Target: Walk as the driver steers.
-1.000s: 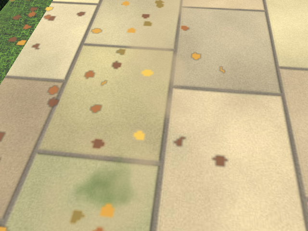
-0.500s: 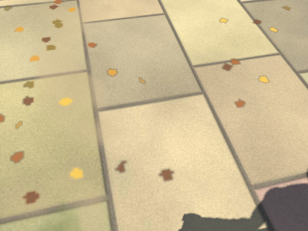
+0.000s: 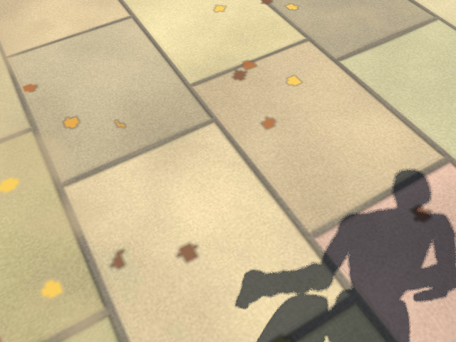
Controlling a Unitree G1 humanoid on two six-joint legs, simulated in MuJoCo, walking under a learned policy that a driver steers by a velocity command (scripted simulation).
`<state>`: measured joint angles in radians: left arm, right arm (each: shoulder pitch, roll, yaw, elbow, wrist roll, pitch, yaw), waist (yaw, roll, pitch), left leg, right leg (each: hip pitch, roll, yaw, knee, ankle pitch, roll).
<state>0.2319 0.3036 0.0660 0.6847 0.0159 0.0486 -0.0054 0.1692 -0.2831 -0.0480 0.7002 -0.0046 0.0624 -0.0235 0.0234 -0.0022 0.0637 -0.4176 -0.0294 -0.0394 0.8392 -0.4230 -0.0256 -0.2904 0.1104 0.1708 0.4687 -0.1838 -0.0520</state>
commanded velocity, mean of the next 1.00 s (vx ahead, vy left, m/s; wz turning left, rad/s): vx -0.05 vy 0.00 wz -0.34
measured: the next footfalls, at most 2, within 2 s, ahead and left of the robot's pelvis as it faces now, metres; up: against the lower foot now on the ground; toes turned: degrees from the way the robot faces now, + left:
left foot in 0.14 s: +0.02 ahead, +0.12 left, +0.00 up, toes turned -9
right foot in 0.56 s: -0.16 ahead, -0.05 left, +0.00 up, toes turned -10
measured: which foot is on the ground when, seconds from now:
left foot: up 0.00-0.12, down 0.14-0.56, up 0.58-0.92, down 0.94-1.00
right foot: down 0.00-0.12, up 0.14-0.54, down 0.56-0.94, up 0.96-1.00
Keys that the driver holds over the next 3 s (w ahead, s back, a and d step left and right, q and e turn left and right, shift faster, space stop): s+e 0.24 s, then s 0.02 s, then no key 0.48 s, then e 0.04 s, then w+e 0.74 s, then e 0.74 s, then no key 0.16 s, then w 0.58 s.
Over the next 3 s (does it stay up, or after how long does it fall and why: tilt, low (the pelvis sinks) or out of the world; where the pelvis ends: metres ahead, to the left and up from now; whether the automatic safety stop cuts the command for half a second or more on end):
stays up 0.28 -0.35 -0.01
